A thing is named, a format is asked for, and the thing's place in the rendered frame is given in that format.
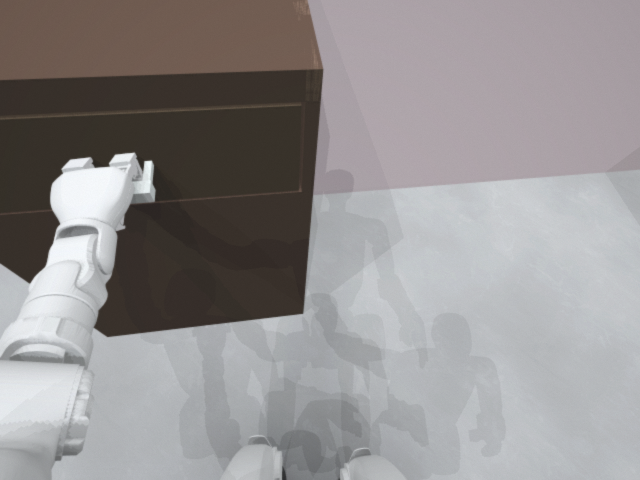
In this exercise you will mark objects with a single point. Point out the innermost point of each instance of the cabinet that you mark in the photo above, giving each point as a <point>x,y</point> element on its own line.
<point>178,263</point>

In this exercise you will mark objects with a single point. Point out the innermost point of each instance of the left robot forearm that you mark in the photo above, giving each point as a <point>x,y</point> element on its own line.
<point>56,321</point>

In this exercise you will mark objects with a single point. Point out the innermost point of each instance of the handle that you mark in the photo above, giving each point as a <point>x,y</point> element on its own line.
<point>144,191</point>

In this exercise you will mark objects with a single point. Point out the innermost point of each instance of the robot left hand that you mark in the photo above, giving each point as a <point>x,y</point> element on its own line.
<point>102,194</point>

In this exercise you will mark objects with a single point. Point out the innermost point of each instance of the left robot upper arm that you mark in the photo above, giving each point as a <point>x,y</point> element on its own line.
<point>45,410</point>

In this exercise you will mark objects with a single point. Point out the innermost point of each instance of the robot thigh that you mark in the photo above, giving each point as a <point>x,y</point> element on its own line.
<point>370,467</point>
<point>255,462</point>

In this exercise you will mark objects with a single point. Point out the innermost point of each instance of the right robot thigh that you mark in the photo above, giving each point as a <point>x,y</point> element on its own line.
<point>370,467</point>

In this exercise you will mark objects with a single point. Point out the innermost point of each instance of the left robot thigh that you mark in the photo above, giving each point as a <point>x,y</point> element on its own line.
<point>255,462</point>

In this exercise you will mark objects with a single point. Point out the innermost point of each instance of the drawer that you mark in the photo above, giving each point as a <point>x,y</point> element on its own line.
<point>197,152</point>

